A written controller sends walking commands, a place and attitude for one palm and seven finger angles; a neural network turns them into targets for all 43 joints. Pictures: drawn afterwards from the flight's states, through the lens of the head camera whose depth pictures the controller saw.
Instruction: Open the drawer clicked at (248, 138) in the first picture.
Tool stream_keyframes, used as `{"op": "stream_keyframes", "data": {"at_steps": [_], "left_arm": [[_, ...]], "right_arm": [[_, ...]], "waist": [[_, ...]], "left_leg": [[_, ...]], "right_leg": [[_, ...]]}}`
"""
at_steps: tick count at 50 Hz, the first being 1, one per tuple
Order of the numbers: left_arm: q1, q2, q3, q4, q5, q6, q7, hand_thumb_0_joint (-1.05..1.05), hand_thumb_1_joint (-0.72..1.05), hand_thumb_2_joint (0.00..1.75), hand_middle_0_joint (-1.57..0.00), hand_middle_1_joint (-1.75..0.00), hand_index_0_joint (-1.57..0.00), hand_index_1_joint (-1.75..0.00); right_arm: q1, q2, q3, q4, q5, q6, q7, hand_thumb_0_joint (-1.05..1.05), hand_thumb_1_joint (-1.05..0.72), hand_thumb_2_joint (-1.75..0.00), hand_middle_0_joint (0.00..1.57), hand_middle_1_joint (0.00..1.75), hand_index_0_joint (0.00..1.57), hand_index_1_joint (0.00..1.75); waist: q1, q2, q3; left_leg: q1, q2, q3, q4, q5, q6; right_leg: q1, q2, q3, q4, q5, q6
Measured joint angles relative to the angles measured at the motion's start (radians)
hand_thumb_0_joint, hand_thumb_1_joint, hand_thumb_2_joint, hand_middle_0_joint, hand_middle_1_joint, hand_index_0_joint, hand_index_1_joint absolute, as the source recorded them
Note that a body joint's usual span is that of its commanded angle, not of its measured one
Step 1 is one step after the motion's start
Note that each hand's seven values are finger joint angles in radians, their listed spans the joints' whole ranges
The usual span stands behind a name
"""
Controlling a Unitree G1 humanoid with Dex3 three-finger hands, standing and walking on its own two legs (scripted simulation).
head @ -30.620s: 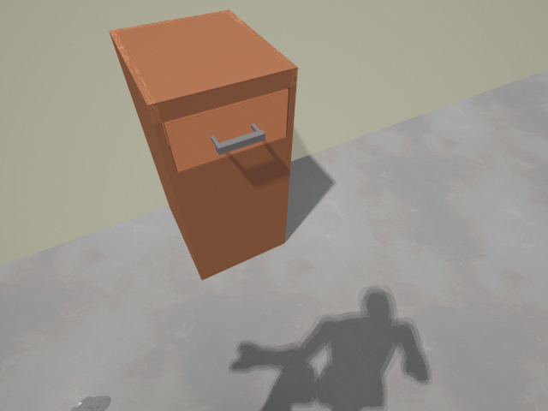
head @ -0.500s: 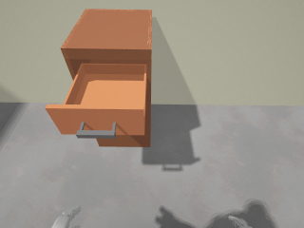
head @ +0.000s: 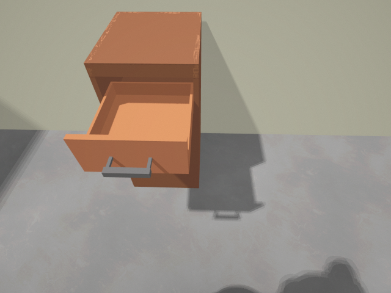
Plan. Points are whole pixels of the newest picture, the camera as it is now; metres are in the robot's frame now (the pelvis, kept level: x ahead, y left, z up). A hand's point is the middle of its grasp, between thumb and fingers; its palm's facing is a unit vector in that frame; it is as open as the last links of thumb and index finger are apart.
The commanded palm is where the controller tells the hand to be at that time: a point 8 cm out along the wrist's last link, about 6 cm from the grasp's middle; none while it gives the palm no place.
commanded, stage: let the arm hang, fingers relaxed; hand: left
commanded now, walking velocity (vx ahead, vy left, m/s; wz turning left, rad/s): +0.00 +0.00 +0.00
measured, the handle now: (128, 166) +0.46 +0.23 -0.09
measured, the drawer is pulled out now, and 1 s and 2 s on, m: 0.30 0.30 0.30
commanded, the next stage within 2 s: look to check the result in 0.38 s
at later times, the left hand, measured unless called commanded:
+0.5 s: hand out of the picture -0.01 +0.13 -0.18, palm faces +0.05 -0.99 -0.16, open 7.3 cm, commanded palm none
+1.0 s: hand out of the picture +0.00 +0.13 -0.18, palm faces +0.05 -0.99 -0.16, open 7.4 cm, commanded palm none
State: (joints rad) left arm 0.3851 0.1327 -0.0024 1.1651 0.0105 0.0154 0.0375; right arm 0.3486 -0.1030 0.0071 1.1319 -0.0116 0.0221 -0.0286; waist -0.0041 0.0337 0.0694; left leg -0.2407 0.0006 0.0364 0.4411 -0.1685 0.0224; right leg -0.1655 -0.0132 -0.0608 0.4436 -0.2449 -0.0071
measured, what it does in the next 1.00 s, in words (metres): stands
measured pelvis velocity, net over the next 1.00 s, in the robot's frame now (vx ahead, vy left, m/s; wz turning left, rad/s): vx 0.02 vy -0.02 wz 0.00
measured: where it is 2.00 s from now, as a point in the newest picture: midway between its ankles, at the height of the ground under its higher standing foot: outside the picture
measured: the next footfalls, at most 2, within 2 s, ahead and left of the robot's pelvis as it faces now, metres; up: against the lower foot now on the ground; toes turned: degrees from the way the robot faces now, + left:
none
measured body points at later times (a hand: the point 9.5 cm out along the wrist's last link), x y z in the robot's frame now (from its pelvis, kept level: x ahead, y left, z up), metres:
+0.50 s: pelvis +0.01 -0.02 +0.00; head +0.03 -0.02 +0.45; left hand -0.01 +0.19 -0.16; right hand -0.02 -0.22 -0.16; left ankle +0.05 +0.11 -0.74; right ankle +0.00 -0.11 -0.74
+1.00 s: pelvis +0.02 -0.02 +0.00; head +0.04 -0.02 +0.45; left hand +0.00 +0.19 -0.16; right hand +0.00 -0.22 -0.16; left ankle +0.05 +0.11 -0.74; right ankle +0.00 -0.11 -0.74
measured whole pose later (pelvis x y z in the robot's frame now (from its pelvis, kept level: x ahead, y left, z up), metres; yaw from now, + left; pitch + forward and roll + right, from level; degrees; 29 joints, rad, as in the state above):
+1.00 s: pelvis +0.02 -0.02 +0.00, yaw +0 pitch -2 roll +0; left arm 0.31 0.10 0.01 1.15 0.01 -0.01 0.04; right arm 0.30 -0.10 -0.01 1.15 -0.01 0.00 -0.04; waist -0.01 0.01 0.07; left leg -0.19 0.03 0.03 0.43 -0.20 -0.01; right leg -0.11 0.01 -0.06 0.40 -0.26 -0.03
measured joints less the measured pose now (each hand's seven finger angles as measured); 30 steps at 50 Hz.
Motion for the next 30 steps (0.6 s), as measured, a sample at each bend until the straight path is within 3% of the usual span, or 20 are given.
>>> {"op": "stream_keyframes", "data": {"at_steps": [11, 30], "left_arm": [[-0.065, -0.056, 0.004, -0.044, 0.003, -0.02, 0.002, 0.01, 0.91, 0.9, -0.2, -0.3, -0.2, -0.3], [-0.065, -0.025, 0.017, -0.021, -0.003, -0.019, 0.003, 0.01, 0.91, 0.9, -0.2, -0.3, -0.2, -0.3]], "right_arm": [[-0.027, 0.02, -0.01, -0.007, -0.005, -0.01, -0.003, 0.0, -0.91, -0.9, 0.2, 0.3, 0.2, 0.3], [-0.032, -0.005, -0.016, 0.008, -0.002, -0.015, -0.016, 0.0, -0.91, -0.9, 0.19, 0.3, 0.2, 0.3]], "waist": [[-0.007, -0.017, -0.025], [-0.004, -0.024, 0.005]], "left_leg": [[-0.003, 0.014, -0.007, 0.022, -0.017, -0.015], [0.029, 0.024, -0.015, 0.001, -0.023, -0.027]], "right_leg": [[0.0, 0.013, -0.006, 0.017, -0.018, -0.015], [0.043, 0.027, -0.012, -0.027, -0.013, -0.023]]}}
